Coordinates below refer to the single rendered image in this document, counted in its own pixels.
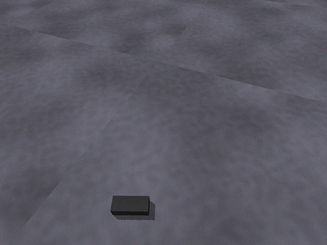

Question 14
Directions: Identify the carton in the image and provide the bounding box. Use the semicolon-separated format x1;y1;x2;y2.
110;195;150;215

